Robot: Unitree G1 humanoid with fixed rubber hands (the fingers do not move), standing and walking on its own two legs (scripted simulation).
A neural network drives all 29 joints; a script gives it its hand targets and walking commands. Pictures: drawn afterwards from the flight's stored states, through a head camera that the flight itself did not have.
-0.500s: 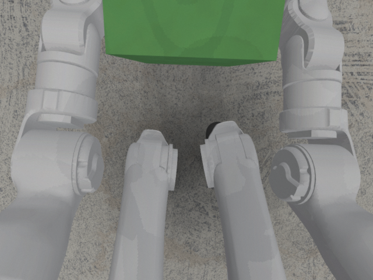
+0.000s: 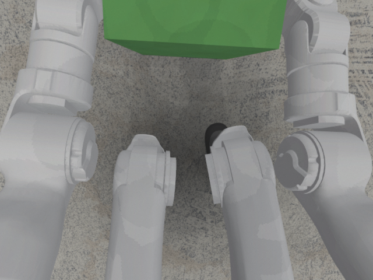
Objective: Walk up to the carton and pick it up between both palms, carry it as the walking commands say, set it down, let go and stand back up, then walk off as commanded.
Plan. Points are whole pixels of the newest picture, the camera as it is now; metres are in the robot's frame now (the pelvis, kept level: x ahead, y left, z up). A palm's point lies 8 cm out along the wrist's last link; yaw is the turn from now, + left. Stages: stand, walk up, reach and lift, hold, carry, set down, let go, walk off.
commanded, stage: set down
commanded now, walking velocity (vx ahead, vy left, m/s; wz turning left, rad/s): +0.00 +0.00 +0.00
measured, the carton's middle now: out of the picture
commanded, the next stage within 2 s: none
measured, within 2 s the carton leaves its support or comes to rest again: rests again in 0.34 s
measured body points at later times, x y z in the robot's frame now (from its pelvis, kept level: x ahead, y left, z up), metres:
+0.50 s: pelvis +0.00 +0.00 -0.01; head +0.38 +0.00 +0.21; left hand +0.59 +0.11 -0.19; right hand +0.55 -0.19 -0.19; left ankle +0.09 +0.10 -0.37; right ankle +0.13 -0.12 -0.37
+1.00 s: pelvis +0.01 +0.00 -0.02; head +0.38 +0.01 +0.22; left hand +0.59 +0.11 -0.20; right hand +0.56 -0.19 -0.19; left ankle +0.09 +0.10 -0.37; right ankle +0.13 -0.12 -0.37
